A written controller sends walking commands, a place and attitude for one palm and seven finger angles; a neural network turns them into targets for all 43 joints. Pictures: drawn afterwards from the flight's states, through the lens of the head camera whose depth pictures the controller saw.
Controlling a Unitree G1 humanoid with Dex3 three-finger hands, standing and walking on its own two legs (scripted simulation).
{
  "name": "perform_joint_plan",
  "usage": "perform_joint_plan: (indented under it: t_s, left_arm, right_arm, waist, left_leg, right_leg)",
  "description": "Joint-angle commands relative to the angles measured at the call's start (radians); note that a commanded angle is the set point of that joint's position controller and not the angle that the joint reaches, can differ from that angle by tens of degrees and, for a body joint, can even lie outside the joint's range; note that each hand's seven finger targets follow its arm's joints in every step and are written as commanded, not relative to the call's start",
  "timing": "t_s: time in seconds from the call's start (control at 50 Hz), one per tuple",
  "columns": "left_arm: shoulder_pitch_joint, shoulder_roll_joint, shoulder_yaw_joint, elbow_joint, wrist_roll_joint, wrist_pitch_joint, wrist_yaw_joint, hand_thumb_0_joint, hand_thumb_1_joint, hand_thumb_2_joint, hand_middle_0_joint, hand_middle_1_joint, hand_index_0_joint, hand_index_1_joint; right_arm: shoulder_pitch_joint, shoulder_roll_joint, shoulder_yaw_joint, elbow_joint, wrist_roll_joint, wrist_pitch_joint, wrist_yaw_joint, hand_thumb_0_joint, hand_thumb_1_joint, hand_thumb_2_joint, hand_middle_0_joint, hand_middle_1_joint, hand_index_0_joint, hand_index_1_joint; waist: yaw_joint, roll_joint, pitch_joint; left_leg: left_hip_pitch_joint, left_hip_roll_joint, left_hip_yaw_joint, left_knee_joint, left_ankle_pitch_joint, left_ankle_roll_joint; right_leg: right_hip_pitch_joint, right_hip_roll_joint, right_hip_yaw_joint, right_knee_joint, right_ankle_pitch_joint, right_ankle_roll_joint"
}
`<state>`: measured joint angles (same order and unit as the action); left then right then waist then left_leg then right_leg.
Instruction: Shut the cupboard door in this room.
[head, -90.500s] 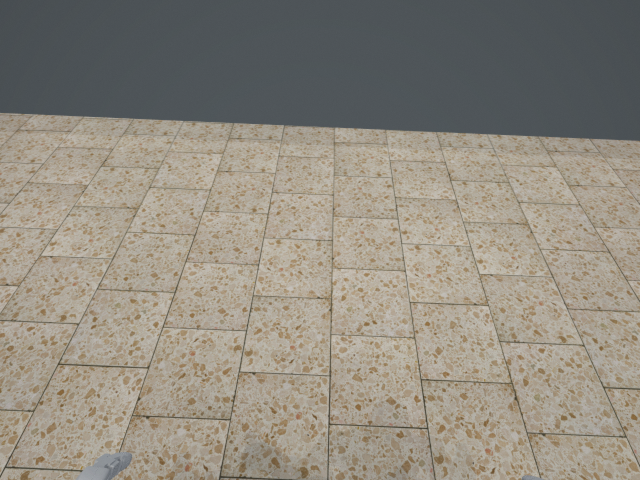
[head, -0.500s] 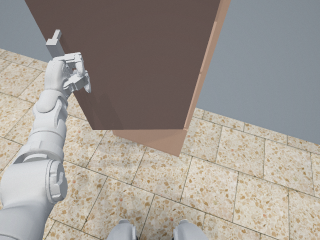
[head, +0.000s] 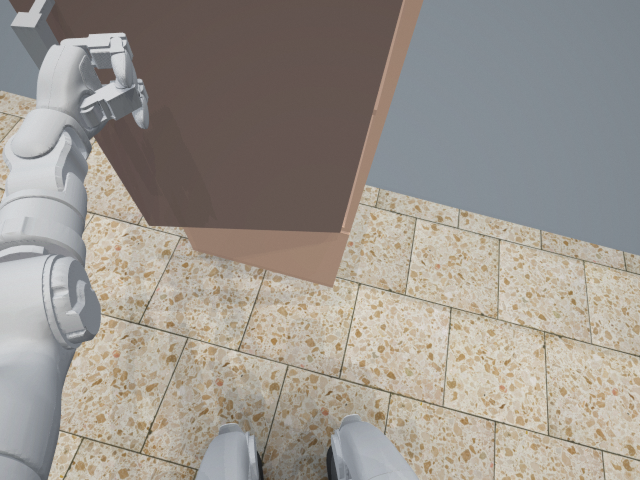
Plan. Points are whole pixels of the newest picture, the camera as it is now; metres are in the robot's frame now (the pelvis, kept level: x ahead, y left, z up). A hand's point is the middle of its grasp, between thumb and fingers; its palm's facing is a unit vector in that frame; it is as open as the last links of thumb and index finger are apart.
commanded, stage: push the door shut along its arc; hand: left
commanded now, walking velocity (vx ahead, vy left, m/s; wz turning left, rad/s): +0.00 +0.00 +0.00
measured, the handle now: (69, 68) +0.60 +0.23 +0.12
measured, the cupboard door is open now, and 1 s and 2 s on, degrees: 15 2 2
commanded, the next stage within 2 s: pull the fist back off the door in 0.72 s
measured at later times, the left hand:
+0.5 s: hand (157, 62) +0.58 +0.12 +0.13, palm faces -0.29 -0.96 -0.02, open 3.1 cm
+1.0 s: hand (171, 42) +0.63 +0.11 +0.12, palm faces +0.11 -0.99 +0.09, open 3.1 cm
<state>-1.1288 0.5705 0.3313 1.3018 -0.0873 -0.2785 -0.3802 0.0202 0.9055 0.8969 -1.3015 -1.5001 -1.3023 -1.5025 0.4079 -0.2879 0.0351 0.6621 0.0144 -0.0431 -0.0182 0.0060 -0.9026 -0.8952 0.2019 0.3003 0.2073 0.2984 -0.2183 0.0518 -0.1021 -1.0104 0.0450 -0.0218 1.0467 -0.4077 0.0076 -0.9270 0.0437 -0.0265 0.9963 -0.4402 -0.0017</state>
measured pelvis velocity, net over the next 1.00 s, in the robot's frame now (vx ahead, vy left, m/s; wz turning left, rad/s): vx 0.00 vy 0.01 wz -0.02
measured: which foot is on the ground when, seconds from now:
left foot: down 0.00-1.00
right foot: down 0.00-1.00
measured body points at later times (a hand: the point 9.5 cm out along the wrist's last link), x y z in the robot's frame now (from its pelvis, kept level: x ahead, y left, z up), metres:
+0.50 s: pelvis +0.00 +0.01 -0.01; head +0.16 +0.02 +0.41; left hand +0.59 +0.18 +0.14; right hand -0.05 -0.26 -0.11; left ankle +0.04 +0.11 -0.66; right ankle +0.02 -0.12 -0.66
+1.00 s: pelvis +0.00 +0.01 -0.03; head +0.18 +0.03 +0.39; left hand +0.62 +0.16 +0.12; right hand -0.07 -0.23 -0.12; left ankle +0.04 +0.11 -0.66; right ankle +0.02 -0.12 -0.66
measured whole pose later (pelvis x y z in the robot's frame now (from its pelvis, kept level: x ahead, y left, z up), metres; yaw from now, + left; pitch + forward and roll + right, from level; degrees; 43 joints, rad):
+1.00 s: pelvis +0.00 +0.01 -0.03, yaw -1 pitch +30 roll -5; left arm -1.45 0.55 0.41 1.34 0.05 -0.15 0.08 0.02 0.90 0.91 -1.30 -1.50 -1.30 -1.50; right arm 0.49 -0.25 0.05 0.64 -0.10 -0.07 0.06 0.00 -0.90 -0.90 0.20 0.30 0.21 0.30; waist -0.30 0.09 -0.11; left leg -1.24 0.05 -0.05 1.17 -0.45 0.01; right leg -1.14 0.05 -0.05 1.08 -0.47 0.01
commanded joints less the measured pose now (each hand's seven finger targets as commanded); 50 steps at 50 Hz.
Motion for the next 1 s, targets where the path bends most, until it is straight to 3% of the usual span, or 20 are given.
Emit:
perform_joint_plan:
  t_s: [0.0,0.02,0.08,0.16,0.22,0.36,0.4,0.48,0.54,0.56,0.6,0.72,0.8,0.82,0.84,0.86,0.88,0.94,0.98]
  left_arm:
    - [-0.55,0.26,0.044,-0.217,-0.011,-0.055,0.0,0.0,0.9,0.9,-1.3,-1.5,-1.3,-1.5]
    - [-0.55,0.226,0.014,-0.197,-0.009,-0.045,0.0,0.0,0.9,0.9,-1.3,-1.5,-1.3,-1.5]
    - [-0.579,0.234,0.015,-0.167,0.0,-0.037,0.003,0.0,0.9,0.9,-1.3,-1.5,-1.3,-1.5]
    - [-0.617,0.297,0.037,-0.157,0.021,-0.03,-0.006,0.0,0.9,0.9,-1.3,-1.5,-1.3,-1.5]
    - [-0.645,0.269,0.009,-0.163,0.032,-0.03,-0.017,0.0,0.9,0.9,-1.3,-1.5,-1.3,-1.5]
    - [-0.75,0.241,-0.023,-0.132,0.038,0.002,-0.031,0.0,0.9,0.9,-1.3,-1.5,-1.3,-1.5]
    - [-0.784,0.217,-0.037,-0.174,0.035,-0.004,-0.035,0.0,0.9,0.9,-1.3,-1.5,-1.3,-1.5]
    - [-0.804,0.184,-0.055,-0.161,0.029,0.01,-0.044,0.0,0.9,0.9,-1.3,-1.5,-1.3,-1.5]
    - [-0.843,0.216,-0.046,-0.118,0.04,0.028,-0.043,0.0,0.9,0.9,-1.3,-1.5,-1.3,-1.5]
    - [-0.859,0.2,-0.062,-0.108,0.047,0.031,-0.039,0.0,0.9,0.9,-1.3,-1.5,-1.3,-1.5]
    - [-0.889,0.183,-0.075,-0.14,0.055,0.02,-0.035,0.0,0.9,0.9,-1.3,-1.5,-1.3,-1.5]
    - [-0.907,0.205,-0.075,-0.06,0.066,0.043,-0.048,0.0,0.9,0.9,-1.3,-1.5,-1.3,-1.5]
    - [-0.952,0.204,-0.091,-0.085,0.08,0.04,-0.052,0.0,0.9,0.9,-1.3,-1.5,-1.3,-1.5]
    - [-0.947,0.253,0.122,-0.081,0.013,0.073,0.148,0.0,0.9,0.9,-1.3,-1.5,-1.3,-1.5]
    - [-0.909,0.207,0.089,-0.066,0.04,0.091,0.25,0.0,0.9,0.9,-1.3,-1.5,-1.3,-1.5]
    - [-0.874,0.166,0.073,-0.066,0.053,0.1,0.308,0.0,0.9,0.9,-1.3,-1.5,-1.3,-1.5]
    - [-0.869,0.151,0.105,-0.073,0.055,0.098,0.369,0.0,0.9,0.9,-1.3,-1.5,-1.3,-1.5]
    - [-0.849,0.093,0.075,-0.263,0.161,0.044,0.566,0.0,0.9,0.9,-1.3,-1.5,-1.3,-1.5]
    - [-0.834,0.077,0.032,-0.291,0.239,-0.004,0.621,0.0,0.9,0.9,-1.3,-1.5,-1.3,-1.5]
  right_arm:
    - [0.186,-0.184,-0.07,-0.042,-0.004,-0.012,-0.015,0.0,-0.9,-0.9,0.2,0.3,0.2,0.3]
    - [0.182,-0.18,-0.068,-0.045,-0.004,-0.01,-0.013,0.0,-0.9,-0.9,0.2,0.3,0.2,0.3]
    - [0.197,-0.18,-0.063,-0.04,-0.008,-0.01,-0.013,0.0,-0.9,-0.9,0.2,0.3,0.2,0.3]
    - [0.212,-0.186,-0.062,-0.04,-0.014,-0.009,-0.014,0.0,-0.9,-0.9,0.2,0.3,0.2,0.3]
    - [0.218,-0.184,-0.063,-0.035,-0.02,-0.008,-0.012,0.0,-0.9,-0.9,0.2,0.3,0.2,0.3]
    - [0.243,-0.192,-0.066,-0.012,-0.024,-0.01,-0.016,0.0,-0.9,-0.9,0.2,0.3,0.2,0.3]
    - [0.251,-0.193,-0.072,-0.007,-0.028,-0.016,-0.016,0.0,-0.9,-0.9,0.2,0.3,0.2,0.3]
    - [0.258,-0.192,-0.069,0.007,-0.037,-0.021,-0.013,0.0,-0.9,-0.9,0.2,0.3,0.2,0.3]
    - [0.26,-0.197,-0.064,0.015,-0.033,-0.022,-0.019,0.0,-0.9,-0.9,0.2,0.3,0.2,0.3]
    - [0.257,-0.194,-0.061,0.018,-0.035,-0.024,-0.018,0.0,-0.9,-0.9,0.2,0.3,0.2,0.3]
    - [0.26,-0.195,-0.064,0.023,-0.039,-0.033,-0.017,0.0,-0.9,-0.9,0.2,0.3,0.2,0.3]
    - [0.263,-0.197,-0.05,0.032,-0.042,-0.035,-0.022,0.0,-0.9,-0.9,0.2,0.3,0.2,0.3]
    - [0.267,-0.195,-0.05,0.034,-0.044,-0.045,-0.024,0.0,-0.9,-0.9,0.2,0.3,0.2,0.3]
    - [0.317,-0.171,-0.029,-0.004,-0.063,-0.044,-0.01,0.0,-0.9,-0.9,0.2,0.3,0.2,0.3]
    - [0.317,-0.168,-0.031,-0.009,-0.072,-0.042,0.009,0.0,-0.9,-0.9,0.2,0.3,0.2,0.3]
    - [0.316,-0.163,-0.039,-0.016,-0.077,-0.038,0.023,0.0,-0.9,-0.9,0.2,0.3,0.2,0.3]
    - [0.337,-0.166,-0.044,-0.014,-0.094,-0.035,0.038,0.0,-0.9,-0.9,0.2,0.3,0.2,0.3]
    - [0.346,-0.147,-0.06,-0.035,-0.13,-0.023,0.087,0.0,-0.9,-0.9,0.2,0.3,0.2,0.3]
    - [0.357,-0.15,-0.073,-0.017,-0.142,-0.012,0.113,0.0,-0.9,-0.9,0.2,0.3,0.2,0.3]
  waist:
    - [-0.029,0.106,-0.507]
    - [-0.041,0.103,-0.484]
    - [-0.055,0.101,-0.449]
    - [-0.057,0.101,-0.491]
    - [-0.067,0.143,-0.516]
    - [-0.109,0.147,-0.496]
    - [-0.107,0.195,-0.554]
    - [-0.117,0.209,-0.551]
    - [-0.137,0.162,-0.516]
    - [-0.14,0.189,-0.502]
    - [-0.143,0.238,-0.534]
    - [-0.171,0.191,-0.509]
    - [-0.18,0.241,-0.554]
    - [-0.134,0.25,-0.553]
    - [-0.138,0.234,-0.569]
    - [-0.132,0.227,-0.566]
    - [-0.136,0.18,-0.581]
    - [-0.094,0.277,-0.68]
    - [-0.111,0.255,-0.686]
  left_leg:
    - [0.477,-0.011,-0.055,-0.081,0.301,0.03]
    - [0.464,-0.013,-0.051,-0.08,0.291,0.032]
    - [0.443,-0.013,-0.053,-0.074,0.283,0.034]
    - [0.419,-0.013,-0.05,-0.058,0.3,0.035]
    - [0.46,-0.009,-0.06,-0.044,0.334,0.031]
    - [0.473,-0.004,-0.072,-0.028,0.328,0.033]
    - [0.533,-0.004,-0.081,-0.02,0.375,0.029]
    - [0.555,-0.006,-0.09,-0.013,0.396,0.029]
    - [0.49,-0.002,-0.085,-0.002,0.345,0.034]
    - [0.483,-0.004,-0.085,-0.003,0.332,0.033]
    - [0.539,0.002,-0.095,0.008,0.367,0.029]
    - [0.459,-0.001,-0.087,0.034,0.337,0.039]
    - [0.475,0.002,-0.084,0.059,0.357,0.042]
    - [0.392,0.016,-0.101,0.04,0.329,0.034]
    - [0.371,0.015,-0.097,0.032,0.311,0.029]
    - [0.369,0.016,-0.098,0.029,0.311,0.024]
    - [0.377,0.014,-0.114,0.025,0.326,0.024]
    - [0.469,0.011,-0.101,0.035,0.432,0.01]
    - [0.504,0.016,-0.108,0.036,0.469,0.006]
  right_leg:
    - [0.088,0.016,0.011,-0.139,0.268,-0.017]
    - [0.077,0.016,0.01,-0.144,0.263,-0.016]
    - [0.054,0.019,0.005,-0.141,0.249,-0.018]
    - [0.076,0.019,0.009,-0.129,0.274,-0.016]
    - [0.031,0.02,0.001,-0.116,0.279,-0.018]
    - [-0.041,0.025,-0.012,-0.118,0.247,-0.019]
    - [-0.065,0.026,-0.014,-0.107,0.262,-0.023]
    - [-0.093,0.03,-0.024,-0.104,0.26,-0.029]
    - [-0.101,0.03,-0.025,-0.102,0.237,-0.023]
    - [-0.11,0.029,-0.026,-0.102,0.225,-0.025]
    - [-0.158,0.029,-0.031,-0.087,0.227,-0.028]
    - [-0.148,0.033,-0.037,-0.077,0.225,-0.026]
    - [-0.18,0.034,-0.038,-0.055,0.235,-0.025]
    - [-0.131,0.021,-0.026,-0.067,0.221,-0.021]
    - [-0.112,0.02,-0.027,-0.059,0.212,-0.013]
    - [-0.115,0.018,-0.036,-0.049,0.206,-0.011]
    - [-0.11,0.02,-0.044,-0.046,0.213,-0.007]
    - [-0.106,0.02,-0.046,-0.037,0.264,-0.01]
    - [-0.117,0.025,-0.05,-0.037,0.275,-0.012]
